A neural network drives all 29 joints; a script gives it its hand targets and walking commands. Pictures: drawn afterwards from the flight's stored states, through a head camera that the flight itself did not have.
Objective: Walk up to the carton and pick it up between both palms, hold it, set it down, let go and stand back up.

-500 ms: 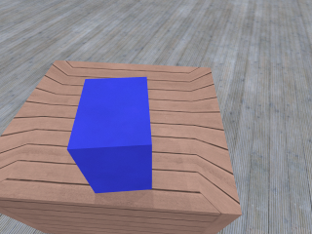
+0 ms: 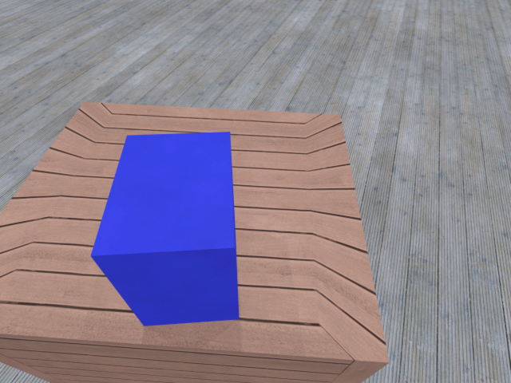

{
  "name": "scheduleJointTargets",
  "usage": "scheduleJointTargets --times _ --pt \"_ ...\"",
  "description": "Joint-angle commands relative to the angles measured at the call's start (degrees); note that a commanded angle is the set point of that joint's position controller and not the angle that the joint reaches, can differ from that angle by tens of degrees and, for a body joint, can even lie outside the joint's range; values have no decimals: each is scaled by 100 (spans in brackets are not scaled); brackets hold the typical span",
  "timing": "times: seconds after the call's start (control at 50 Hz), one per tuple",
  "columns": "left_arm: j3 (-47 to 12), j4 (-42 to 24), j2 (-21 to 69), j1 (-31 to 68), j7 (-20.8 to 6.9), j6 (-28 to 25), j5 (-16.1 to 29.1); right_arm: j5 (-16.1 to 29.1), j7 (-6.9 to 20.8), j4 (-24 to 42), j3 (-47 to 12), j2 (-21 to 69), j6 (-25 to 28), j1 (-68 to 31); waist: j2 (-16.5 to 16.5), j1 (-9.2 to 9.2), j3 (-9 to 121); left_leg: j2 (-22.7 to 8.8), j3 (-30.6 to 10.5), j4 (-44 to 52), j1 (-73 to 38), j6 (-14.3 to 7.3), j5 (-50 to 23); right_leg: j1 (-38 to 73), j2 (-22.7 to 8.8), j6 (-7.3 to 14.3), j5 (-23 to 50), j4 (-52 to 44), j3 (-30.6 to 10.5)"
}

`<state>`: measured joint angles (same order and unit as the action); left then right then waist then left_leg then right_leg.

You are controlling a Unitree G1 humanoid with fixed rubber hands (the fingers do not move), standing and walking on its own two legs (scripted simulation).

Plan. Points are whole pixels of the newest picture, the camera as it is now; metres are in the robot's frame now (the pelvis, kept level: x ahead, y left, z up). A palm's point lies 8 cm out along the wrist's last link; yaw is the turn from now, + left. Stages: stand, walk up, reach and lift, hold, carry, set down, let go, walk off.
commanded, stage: walk up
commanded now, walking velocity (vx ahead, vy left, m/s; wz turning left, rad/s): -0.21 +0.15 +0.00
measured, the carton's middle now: (185, 231) +0.37 +0.14 -0.01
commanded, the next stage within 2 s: none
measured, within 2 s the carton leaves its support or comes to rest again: neither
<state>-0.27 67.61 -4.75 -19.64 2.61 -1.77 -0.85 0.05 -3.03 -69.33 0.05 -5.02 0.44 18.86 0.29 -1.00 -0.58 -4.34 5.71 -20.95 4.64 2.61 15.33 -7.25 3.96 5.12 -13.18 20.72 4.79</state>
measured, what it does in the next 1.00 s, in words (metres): steps to the left: left foot, then right foot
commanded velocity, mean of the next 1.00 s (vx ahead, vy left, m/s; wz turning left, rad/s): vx -0.06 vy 0.04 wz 0.00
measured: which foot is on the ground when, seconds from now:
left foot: down 0.00-0.00, up 0.02-0.42, down 0.44-1.00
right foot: down 0.00-0.46, up 0.48-0.78, down 0.80-1.00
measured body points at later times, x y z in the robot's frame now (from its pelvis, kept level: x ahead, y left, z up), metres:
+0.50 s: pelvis -0.09 +0.11 -0.01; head -0.10 +0.14 +0.44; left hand -0.06 +0.37 -0.18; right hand -0.06 -0.13 -0.15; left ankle -0.13 +0.24 -0.75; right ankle -0.02 -0.05 -0.73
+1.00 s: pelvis -0.11 +0.15 +0.00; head -0.10 +0.14 +0.45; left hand -0.11 +0.37 -0.16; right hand -0.13 -0.06 -0.16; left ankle -0.13 +0.24 -0.74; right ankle -0.13 +0.04 -0.74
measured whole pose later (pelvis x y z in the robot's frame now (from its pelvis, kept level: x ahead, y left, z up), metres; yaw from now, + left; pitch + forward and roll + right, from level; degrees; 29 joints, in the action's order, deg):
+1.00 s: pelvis -0.11 +0.15 +0.00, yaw -1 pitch -2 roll +0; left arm 0.2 65.2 -7.6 -17.2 2.6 0.0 -0.1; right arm -0.5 -2.1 -62.8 -0.4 -6.9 0.8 19.8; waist 0.9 0.5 -1.3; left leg 1.9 1.6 -21.3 5.6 -2.4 14.2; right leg -6.1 0.6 0.7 -14.0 21.6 0.7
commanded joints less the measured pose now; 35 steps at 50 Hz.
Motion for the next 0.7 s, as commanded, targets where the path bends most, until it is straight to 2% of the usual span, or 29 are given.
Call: scheduleJointTargets --times 0.0,0.02,0.04,0.06,0.08,0.1,0.14,0.16,0.2,0.22,0.24,0.26,0.28,0.3,0.32,0.36,0.38,0.4,0.42,0.44,0.46,0.48,0.5,0.52,0.54,0.56,0.6,0.66,0.68 --pt "425 -209 -1657 -1273 239 14 -13 -8 -126 294 437 -1395 -347 257 -124 -466 -421 246 142 -2520 2365 167 1816 1305 -2872 64 8856 687 -2335" --pt "427 -79 -1525 -1616 292 17 21 8 -66 265 421 -1106 -441 290 -15 -395 172 216 -270 -3487 2333 137 2110 1345 -3184 425 9638 861 -2232" --pt "458 -243 -1555 -1397 290 60 35 39 -8 284 313 -767 -534 355 -59 -268 233 242 -488 -4285 2216 139 2206 687 -3178 571 8721 663 -1768" --pt "466 -409 -1483 -1023 304 121 15 -9 50 434 279 -397 -600 36 -163 -277 115 177 -776 -4614 2051 120 1863 -71 -2895 672 6615 414 -1536" --pt "462 -555 -1362 -632 286 183 -68 -39 71 561 416 -462 -638 -219 -369 -178 -118 265 -989 -4917 2141 139 1634 -652 -2611 602 5269 230 -1604" --pt "465 -641 -1289 -407 272 241 -122 -137 103 783 493 -588 -665 -475 -892 -203 -281 291 -1140 -5047 2159 99 1381 -1188 -2554 573 3501 -142 -1850" --pt "433 -892 -1126 65 201 279 -176 -192 146 889 622 -862 -695 -371 -709 -90 -547 464 -1101 -5345 2482 198 1004 -1250 -2322 542 1951 -334 -1606" --pt "486 -980 -1344 156 184 241 -181 -220 140 908 673 -942 -692 -82 -867 27 -159 501 -1151 -5279 2572 156 1007 -933 -2431 635 1862 -282 -1724" --pt "498 -1027 -1382 56 165 201 -149 -210 139 958 701 -955 -691 -217 -462 -38 -68 518 -1202 -5498 2631 136 916 -840 -2427 583 1625 -264 -1631" --pt "544 -1057 -1469 62 160 169 -136 -194 144 985 674 -929 -672 -136 -700 18 158 475 -1168 -5110 2741 181 944 -528 -2446 608 1794 -182 -1539" --pt "537 -1048 -1466 -118 160 158 -100 -168 149 1145 692 -984 -663 -347 -872 -147 118 451 -1161 -4969 2739 230 1061 -504 -2492 671 2175 -146 -1752" --pt "497 -1044 -1349 -200 139 162 -109 -170 137 1181 683 -971 -670 -493 -1003 -197 78 488 -1063 -4742 2567 251 956 -704 -2274 614 2373 -174 -1608" --pt "383 -1092 -1200 441 117 227 -9 -135 152 1517 555 -662 -500 -484 -2035 332 145 252 -798 -3432 1791 158 826 -1240 -1257 337 1789 -12 -376" --pt "486 -1234 -1355 876 101 280 -58 -96 157 1456 576 -778 -428 -312 -2239 356 294 351 -468 -3067 1634 189 757 -1158 -1114 230 1328 0 -309" --pt "413 -1222 -1197 637 25 242 -111 -58 205 1186 428 -650 -396 34 -2070 249 828 459 -327 -2297 1080 152 873 -1044 -1128 223 -682 -539 -573" --pt "552 -1164 -1561 483 -6 291 -117 -82 135 1030 493 -895 -436 271 -1764 209 532 417 -273 -1198 220 67 815 -1308 -1424 150 -1281 -629 -1081" --pt "561 -1136 -1550 544 -30 321 -79 -73 102 926 461 -896 -379 501 -1443 357 526 391 -257 -359 30 -22 180 -1284 -1316 26 -1216 -220 -918" --pt "538 -1073 -1382 229 -57 364 -77 -59 64 813 351 -858 -288 713 -546 291 255 298 -554 477 107 -23 -74 -1199 -1130 -52 -827 667 -754" --pt "444 -908 -1015 -303 -124 396 -9 -106 56 875 358 -1130 -160 538 744 18 -30 -382 -1478 803 172 -2 490 -1857 -705 -261 -1106 1272 -409" --pt "360 -894 -780 -569 -133 436 -42 -196 68 1150 425 -1523 -120 210 1761 -85 -237 -1580 -2932 1391 902 -136 1449 -2222 -465 -511 -1946 2024 -323" --pt "440 -1014 -936 -124 -101 532 -5 -174 72 1268 416 -1672 -123 -197 1929 -49 -831 -1801 -3250 1864 2615 -698 2608 -1676 -493 -443 -1716 2327 -836" --pt "381 -1048 -1058 66 -130 537 42 -184 115 1350 296 -1303 -70 -609 1724 -97 -1234 -1461 -2923 2112 3220 -663 2780 -1353 -479 -458 -1369 2477 -972" --pt "356 -1017 -989 156 -183 497 79 -172 140 1353 176 -926 8 -958 1876 -233 -1436 -854 -2006 1908 2689 -530 1722 -1350 -466 -407 -1033 2435 -862" --pt "362 -810 -1013 -131 -217 461 70 -205 137 1369 179 -788 87 -1102 1536 -465 -1022 -439 -1426 1398 1638 -365 41 -1667 -263 -391 -723 2528 -828" --pt "340 -677 -994 -325 -219 432 23 -196 105 1287 151 -846 149 -804 1726 -454 -869 -310 -933 1014 1107 -301 -1347 -1791 -252 -411 -536 2701 -719" --pt "346 -641 -961 -404 -193 414 61 -117 110 1225 106 -740 189 -300 1428 -320 -676 -367 -1004 764 888 -229 -2196 -1682 -313 -488 -555 2623 -664" --pt "339 -727 -901 -59 -142 379 28 -74 109 1041 -12 -572 203 150 1246 -107 -501 -467 -1107 465 504 -563 -2654 -1463 -367 -547 -680 2231 -566" --pt "294 -803 -904 322 -77 369 87 -122 16 938 -6 -676 159 546 859 134 -426 -788 -1577 488 212 -813 -2386 -1327 -404 -632 -891 1456 -521" --pt "254 -829 -802 320 -50 384 88 -116 5 938 11 -806 127 529 1085 216 -393 -741 -1550 554 201 -902 -2016 -1192 -429 -659 -962 1069 -424"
